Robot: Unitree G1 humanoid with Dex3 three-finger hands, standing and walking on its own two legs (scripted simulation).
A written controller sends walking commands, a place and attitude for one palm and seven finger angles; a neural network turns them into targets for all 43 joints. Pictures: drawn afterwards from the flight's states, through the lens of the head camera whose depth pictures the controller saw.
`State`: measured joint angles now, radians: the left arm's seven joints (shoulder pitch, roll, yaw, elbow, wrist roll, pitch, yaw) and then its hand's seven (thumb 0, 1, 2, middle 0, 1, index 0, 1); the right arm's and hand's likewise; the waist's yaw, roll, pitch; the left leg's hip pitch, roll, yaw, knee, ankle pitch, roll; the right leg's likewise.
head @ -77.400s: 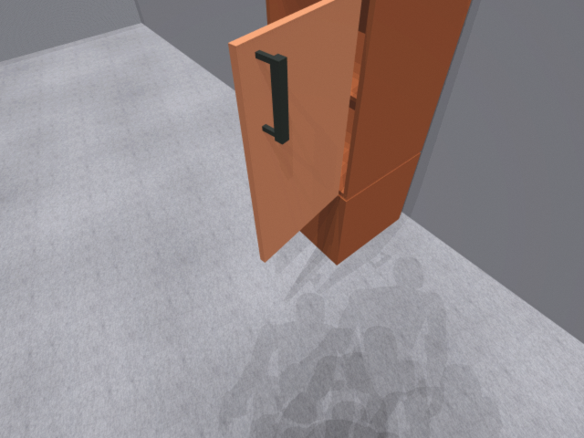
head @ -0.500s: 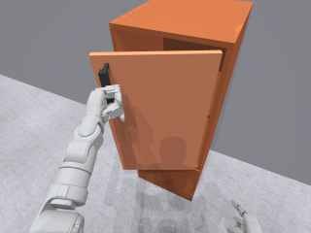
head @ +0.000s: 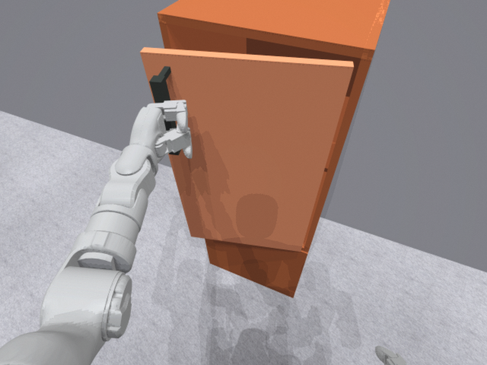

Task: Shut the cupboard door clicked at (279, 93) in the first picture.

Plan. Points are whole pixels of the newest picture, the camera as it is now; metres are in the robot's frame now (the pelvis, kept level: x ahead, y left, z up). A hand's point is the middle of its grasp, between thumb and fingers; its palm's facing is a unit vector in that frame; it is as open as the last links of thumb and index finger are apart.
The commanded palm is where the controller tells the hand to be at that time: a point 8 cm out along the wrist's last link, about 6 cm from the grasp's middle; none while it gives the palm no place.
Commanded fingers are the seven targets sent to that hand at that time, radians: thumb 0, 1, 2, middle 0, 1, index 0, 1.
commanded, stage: push the door shut along its arc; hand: left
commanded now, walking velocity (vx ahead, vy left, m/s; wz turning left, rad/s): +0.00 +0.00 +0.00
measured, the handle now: (170, 113) +0.51 +0.14 +0.15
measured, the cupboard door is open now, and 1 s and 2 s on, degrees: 14 0 0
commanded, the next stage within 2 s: pull the fist back off the door in 1.12 s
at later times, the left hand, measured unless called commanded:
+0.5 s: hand (219, 113) +0.50 +0.05 +0.16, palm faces -0.27 -0.96 -0.02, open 3.1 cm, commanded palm +0.50 +0.11 +0.16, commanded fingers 0.00 0.90 0.90 -1.30 -1.50 -1.30 -1.50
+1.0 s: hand (225, 102) +0.53 +0.04 +0.16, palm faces -0.37 -0.93 -0.01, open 3.1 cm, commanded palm +0.56 +0.07 +0.16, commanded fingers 0.00 0.90 0.90 -1.30 -1.50 -1.30 -1.50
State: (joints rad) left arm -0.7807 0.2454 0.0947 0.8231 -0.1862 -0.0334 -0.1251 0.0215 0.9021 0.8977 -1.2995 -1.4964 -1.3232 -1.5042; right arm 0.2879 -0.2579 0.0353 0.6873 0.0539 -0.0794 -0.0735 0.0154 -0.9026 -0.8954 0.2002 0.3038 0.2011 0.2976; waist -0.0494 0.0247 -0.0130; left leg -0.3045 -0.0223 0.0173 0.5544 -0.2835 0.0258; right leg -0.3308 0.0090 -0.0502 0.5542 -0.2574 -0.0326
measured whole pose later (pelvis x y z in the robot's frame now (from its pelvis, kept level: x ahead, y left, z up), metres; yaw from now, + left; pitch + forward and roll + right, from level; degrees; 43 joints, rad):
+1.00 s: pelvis +0.00 +0.00 -0.02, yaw +0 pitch +14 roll +0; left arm -1.31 0.43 0.17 1.37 -0.12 -0.16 -0.35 0.02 0.86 0.96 -1.30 -1.50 -1.30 -1.50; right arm 0.41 -0.30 0.02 0.74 0.00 -0.14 -0.04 0.01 -0.90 -0.90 0.20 0.30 0.20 0.30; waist -0.21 0.03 -0.04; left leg -0.63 -0.01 0.01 0.72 -0.33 0.02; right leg -0.65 0.02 -0.06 0.69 -0.29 -0.04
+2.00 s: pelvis +0.01 -0.01 -0.01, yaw -3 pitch +10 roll +0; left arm -0.94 0.04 0.16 0.96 -0.04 -0.15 0.30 0.02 0.92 0.91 -1.30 -1.50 -1.30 -1.50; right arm 0.43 -0.26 -0.03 0.71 -0.04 -0.08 0.05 0.01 -0.90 -0.90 0.20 0.30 0.20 0.30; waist -0.13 0.06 -0.09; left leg -0.47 0.01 0.06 0.63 -0.33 0.02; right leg -0.52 0.04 -0.01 0.63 -0.29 -0.04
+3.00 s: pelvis +0.01 +0.00 +0.01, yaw -1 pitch -5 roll +0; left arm 0.07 0.25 0.06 -0.11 -0.06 -0.04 0.06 0.02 0.90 0.90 -1.01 -1.18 -1.01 -1.18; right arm 0.16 -0.22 0.04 0.60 0.02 -0.01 -0.05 0.02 -0.90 -0.90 0.20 0.30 0.20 0.30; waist 0.04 0.06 0.01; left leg -0.08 -0.01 0.02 0.40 -0.24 0.02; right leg -0.11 0.02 -0.04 0.40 -0.21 -0.03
